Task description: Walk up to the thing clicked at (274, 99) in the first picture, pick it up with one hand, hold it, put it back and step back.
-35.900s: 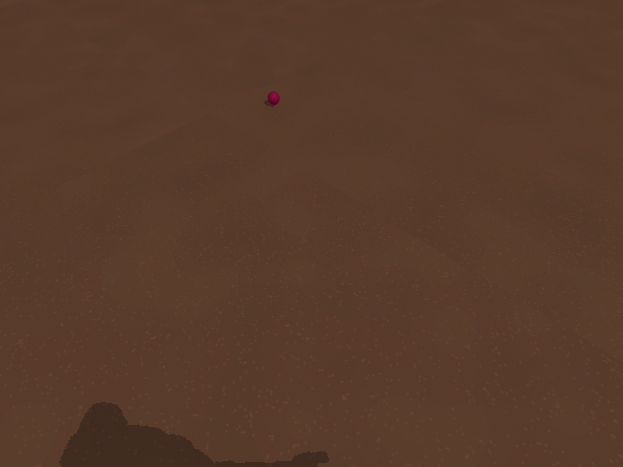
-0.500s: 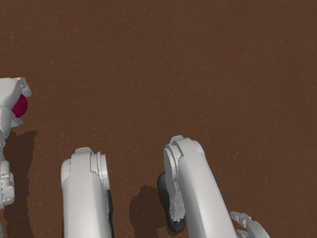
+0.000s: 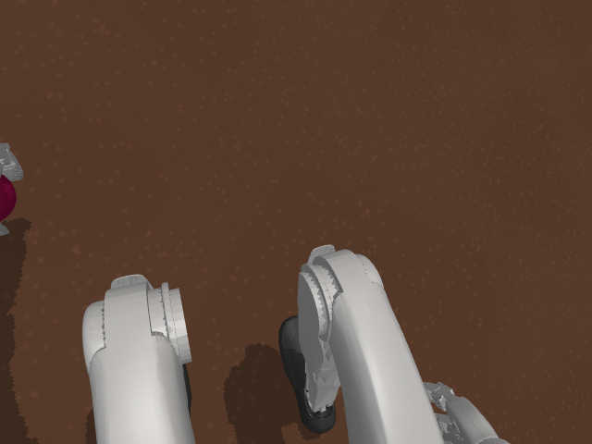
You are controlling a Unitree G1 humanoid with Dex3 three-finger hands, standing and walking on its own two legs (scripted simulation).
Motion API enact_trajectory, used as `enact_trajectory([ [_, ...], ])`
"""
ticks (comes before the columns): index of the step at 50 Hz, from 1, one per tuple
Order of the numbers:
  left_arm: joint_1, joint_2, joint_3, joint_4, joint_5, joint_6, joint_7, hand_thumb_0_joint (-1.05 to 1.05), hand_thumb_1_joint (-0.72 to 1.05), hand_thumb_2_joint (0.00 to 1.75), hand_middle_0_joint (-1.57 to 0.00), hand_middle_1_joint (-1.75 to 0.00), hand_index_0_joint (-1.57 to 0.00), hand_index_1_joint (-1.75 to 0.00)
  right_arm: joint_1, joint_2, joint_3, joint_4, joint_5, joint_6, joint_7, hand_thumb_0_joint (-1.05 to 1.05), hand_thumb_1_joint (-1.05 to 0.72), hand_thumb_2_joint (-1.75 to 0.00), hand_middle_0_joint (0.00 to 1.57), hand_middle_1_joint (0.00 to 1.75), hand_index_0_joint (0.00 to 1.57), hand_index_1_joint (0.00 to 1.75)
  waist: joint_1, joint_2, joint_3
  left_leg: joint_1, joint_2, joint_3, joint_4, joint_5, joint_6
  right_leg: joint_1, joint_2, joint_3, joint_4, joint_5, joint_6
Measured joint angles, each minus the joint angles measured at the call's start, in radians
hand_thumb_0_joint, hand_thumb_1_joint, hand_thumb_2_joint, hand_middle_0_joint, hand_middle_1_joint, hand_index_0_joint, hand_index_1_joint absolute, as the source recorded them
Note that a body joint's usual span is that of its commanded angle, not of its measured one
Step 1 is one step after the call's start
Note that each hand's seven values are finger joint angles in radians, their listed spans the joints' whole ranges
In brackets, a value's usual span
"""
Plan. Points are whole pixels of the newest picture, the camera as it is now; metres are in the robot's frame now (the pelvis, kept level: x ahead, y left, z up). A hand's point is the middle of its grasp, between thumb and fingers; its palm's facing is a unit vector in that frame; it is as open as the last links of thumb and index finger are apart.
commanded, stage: rest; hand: left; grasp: from above
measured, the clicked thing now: out of the picture +0.44 +0.37 -0.21
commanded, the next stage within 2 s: open in 1.52 s
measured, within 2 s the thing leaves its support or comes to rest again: rests again in 1.14 s
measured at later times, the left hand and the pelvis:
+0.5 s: hand (1, 206) +0.43 +0.35 -0.23, palm faces -0.45 -0.15 -0.88, open 9.3 cm; pelvis +0.00 +0.00 -0.02, yaw -2 degrees
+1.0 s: hand (10, 207) +0.43 +0.35 -0.25, palm faces -0.44 -0.15 -0.88, open 9.3 cm; pelvis +0.00 +0.00 -0.02, yaw -4 degrees
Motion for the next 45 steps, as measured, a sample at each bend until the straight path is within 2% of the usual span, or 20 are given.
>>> enact_trajectory([
  [13,-0.018,0.045,0.016,0.079,0.008,0.011,0.049,0.01,-0.03,0.66,-0.50,-0.84,-0.70,-0.85,-0.007,-0.003,0.038,-0.008,-0.028,-0.024,0.012,0.00,-0.91,-0.90,0.20,0.30,0.20,0.30,-0.030,-0.014,0.031,-0.018,0.004,-0.022,0.045,-0.009,-0.002,-0.017,0.009,-0.018,0.030,0.003,0.003],
  [19,-0.015,0.077,0.043,0.104,0.013,0.007,0.066,0.01,-0.03,0.66,-0.51,-0.83,-0.70,-0.85,-0.009,-0.009,0.058,-0.016,-0.043,-0.038,0.017,0.00,-0.91,-0.90,0.20,0.30,0.20,0.30,-0.046,-0.027,0.052,-0.018,0.005,-0.036,0.062,-0.012,-0.003,-0.014,0.014,-0.029,0.036,0.007,0.005],
  [24,-0.014,0.092,0.031,0.112,0.013,0.007,0.075,0.01,-0.03,0.66,-0.51,-0.83,-0.70,-0.85,-0.005,-0.015,0.070,-0.018,-0.052,-0.047,0.020,0.00,-0.91,-0.90,0.20,0.30,0.20,0.30,-0.052,-0.039,0.061,-0.019,0.004,-0.044,0.072,-0.013,-0.003,-0.012,0.016,-0.036,0.040,0.008,0.006],
  [34,-0.015,0.122,0.040,0.147,0.020,0.007,0.110,0.01,-0.04,0.67,-0.52,-0.83,-0.71,-0.84,-0.013,-0.022,0.098,-0.021,-0.073,-0.067,0.032,0.00,-0.91,-0.90,0.20,0.30,0.20,0.30,-0.070,-0.055,0.073,-0.015,0.004,-0.059,0.084,-0.019,-0.002,-0.004,0.020,-0.047,0.041,0.007,0.010],
  [39,-0.020,0.125,0.012,0.149,0.015,0.011,0.116,0.01,-0.04,0.66,-0.52,-0.82,-0.71,-0.84,-0.017,-0.025,0.109,-0.026,-0.078,-0.080,0.038,0.00,-0.91,-0.90,0.20,0.30,0.20,0.30,-0.072,-0.061,0.080,-0.014,0.006,-0.062,0.089,-0.020,0.000,-0.001,0.023,-0.050,0.041,0.009,0.012],
  [45,-0.019,0.134,0.031,0.165,0.015,0.015,0.134,0.01,-0.04,0.66,-0.53,-0.82,-0.72,-0.83,-0.028,-0.026,0.123,-0.034,-0.083,-0.094,0.045,0.00,-0.91,-0.90,0.20,0.30,0.20,0.30,-0.080,-0.065,0.088,-0.011,0.005,-0.068,0.093,-0.022,0.000,0.004,0.024,-0.054,0.040,0.008,0.014],
])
